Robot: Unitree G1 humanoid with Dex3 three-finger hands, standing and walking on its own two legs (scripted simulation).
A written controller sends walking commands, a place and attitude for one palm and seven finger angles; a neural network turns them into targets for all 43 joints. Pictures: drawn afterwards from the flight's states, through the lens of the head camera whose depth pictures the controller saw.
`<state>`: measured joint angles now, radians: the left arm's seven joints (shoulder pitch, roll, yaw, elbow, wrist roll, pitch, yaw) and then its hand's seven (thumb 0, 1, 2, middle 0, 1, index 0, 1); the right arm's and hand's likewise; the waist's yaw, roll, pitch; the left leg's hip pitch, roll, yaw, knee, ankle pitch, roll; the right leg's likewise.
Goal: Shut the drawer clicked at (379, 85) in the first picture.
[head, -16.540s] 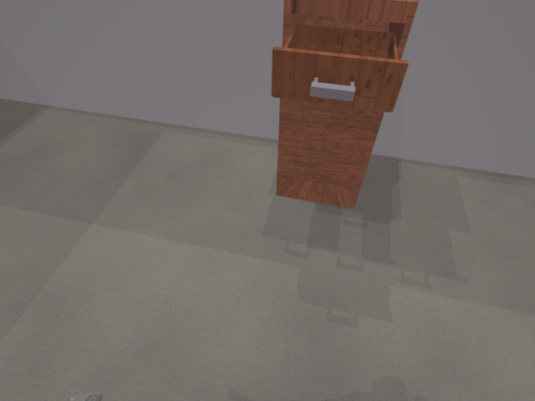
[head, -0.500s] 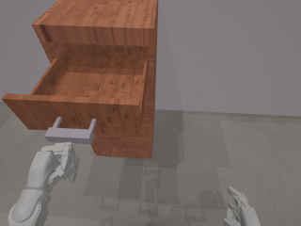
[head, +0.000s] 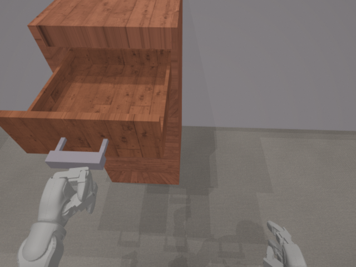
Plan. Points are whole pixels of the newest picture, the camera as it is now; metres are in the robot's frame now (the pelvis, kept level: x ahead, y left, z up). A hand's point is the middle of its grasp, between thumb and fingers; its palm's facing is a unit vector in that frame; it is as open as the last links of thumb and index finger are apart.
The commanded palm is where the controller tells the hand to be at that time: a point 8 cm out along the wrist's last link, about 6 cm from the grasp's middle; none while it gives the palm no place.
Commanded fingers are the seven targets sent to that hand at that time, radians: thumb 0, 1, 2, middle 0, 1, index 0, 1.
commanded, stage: push the drawer shut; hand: left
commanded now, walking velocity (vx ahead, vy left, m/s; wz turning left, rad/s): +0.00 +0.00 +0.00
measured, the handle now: (80, 151) +0.35 +0.24 +0.07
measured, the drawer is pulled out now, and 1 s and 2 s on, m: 0.28 0.19 0.08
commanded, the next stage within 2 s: none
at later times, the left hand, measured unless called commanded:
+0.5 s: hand (87, 179) +0.28 +0.21 +0.07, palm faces +0.02 -1.00 -0.05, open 3.2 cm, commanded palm +0.27 +0.26 +0.07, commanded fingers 0.00 0.90 0.90 -1.40 -1.60 -1.40 -1.60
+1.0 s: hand (97, 150) +0.35 +0.21 +0.07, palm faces +0.00 -1.00 -0.02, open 3.1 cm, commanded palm +0.33 +0.26 +0.07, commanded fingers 0.00 0.90 0.90 -1.40 -1.60 -1.40 -1.60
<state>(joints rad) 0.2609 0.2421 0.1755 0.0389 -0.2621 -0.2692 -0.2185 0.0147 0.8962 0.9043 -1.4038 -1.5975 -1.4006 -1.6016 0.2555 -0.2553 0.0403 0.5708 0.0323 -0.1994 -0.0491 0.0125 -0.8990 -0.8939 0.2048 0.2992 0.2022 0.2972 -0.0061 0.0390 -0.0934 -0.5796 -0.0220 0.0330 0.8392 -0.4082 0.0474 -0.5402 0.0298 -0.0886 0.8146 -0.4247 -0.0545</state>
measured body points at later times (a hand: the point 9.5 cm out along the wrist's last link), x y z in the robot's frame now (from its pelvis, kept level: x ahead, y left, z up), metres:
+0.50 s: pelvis -0.01 -0.01 +0.00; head +0.03 -0.02 +0.45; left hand +0.27 +0.26 +0.07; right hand +0.15 -0.26 -0.09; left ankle +0.01 +0.09 -0.70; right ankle -0.01 -0.08 -0.70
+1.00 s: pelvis -0.01 +0.00 +0.00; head +0.05 +0.00 +0.45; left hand +0.35 +0.26 +0.07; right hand +0.11 -0.25 -0.10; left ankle +0.01 +0.09 -0.70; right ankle -0.01 -0.08 -0.70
